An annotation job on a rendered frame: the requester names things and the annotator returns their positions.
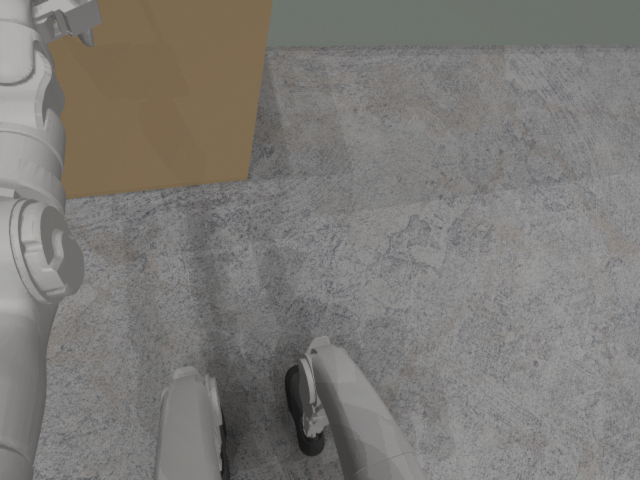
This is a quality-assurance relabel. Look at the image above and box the left robot forearm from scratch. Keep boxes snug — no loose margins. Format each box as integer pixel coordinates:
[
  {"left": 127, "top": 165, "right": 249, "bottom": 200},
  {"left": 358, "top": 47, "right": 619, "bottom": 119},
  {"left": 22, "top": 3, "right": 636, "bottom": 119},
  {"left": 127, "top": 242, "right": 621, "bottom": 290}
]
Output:
[{"left": 0, "top": 21, "right": 66, "bottom": 217}]

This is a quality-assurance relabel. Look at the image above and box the robot left upper arm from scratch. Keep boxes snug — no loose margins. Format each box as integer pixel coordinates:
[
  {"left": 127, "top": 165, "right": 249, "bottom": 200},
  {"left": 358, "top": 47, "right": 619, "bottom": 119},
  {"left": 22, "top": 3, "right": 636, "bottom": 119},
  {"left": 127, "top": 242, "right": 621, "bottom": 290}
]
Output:
[{"left": 0, "top": 198, "right": 84, "bottom": 480}]

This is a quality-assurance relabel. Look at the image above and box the robot right foot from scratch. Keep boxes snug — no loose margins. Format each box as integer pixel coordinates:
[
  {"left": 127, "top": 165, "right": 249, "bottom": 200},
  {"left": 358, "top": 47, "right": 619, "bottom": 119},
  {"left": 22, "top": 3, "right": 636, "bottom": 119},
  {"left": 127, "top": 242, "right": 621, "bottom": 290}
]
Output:
[{"left": 285, "top": 365, "right": 325, "bottom": 456}]

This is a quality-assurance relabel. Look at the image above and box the left robot hand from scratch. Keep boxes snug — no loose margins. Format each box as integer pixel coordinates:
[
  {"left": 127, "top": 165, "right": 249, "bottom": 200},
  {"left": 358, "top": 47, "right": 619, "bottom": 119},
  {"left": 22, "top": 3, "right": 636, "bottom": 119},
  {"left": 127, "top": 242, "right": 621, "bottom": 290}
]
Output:
[{"left": 0, "top": 0, "right": 102, "bottom": 47}]

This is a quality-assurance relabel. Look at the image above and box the cabinet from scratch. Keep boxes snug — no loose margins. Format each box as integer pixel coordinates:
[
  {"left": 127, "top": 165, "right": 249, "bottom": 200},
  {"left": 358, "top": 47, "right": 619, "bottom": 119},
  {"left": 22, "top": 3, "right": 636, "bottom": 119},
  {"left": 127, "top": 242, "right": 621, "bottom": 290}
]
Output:
[{"left": 48, "top": 0, "right": 273, "bottom": 199}]

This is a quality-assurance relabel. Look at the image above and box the robot left thigh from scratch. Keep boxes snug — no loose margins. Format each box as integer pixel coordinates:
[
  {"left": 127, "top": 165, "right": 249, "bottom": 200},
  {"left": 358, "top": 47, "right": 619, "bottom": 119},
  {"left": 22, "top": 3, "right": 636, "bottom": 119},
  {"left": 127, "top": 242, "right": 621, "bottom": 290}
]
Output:
[{"left": 153, "top": 374, "right": 223, "bottom": 480}]

